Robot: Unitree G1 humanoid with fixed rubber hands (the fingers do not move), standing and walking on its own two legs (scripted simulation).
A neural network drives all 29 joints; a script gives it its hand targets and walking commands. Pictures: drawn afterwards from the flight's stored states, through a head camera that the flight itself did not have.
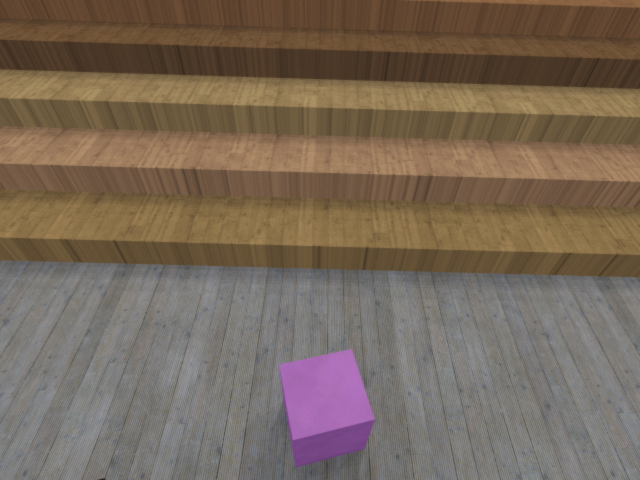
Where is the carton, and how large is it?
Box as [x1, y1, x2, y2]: [279, 349, 374, 466]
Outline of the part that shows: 351,349 279,365 283,399 295,466 299,466 364,448 374,419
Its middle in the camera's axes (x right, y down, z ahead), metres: +0.00 +0.47 +1.11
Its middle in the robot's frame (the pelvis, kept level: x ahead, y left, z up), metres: +0.47 -0.01 -0.66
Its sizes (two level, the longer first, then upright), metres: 0.210 0.200 0.250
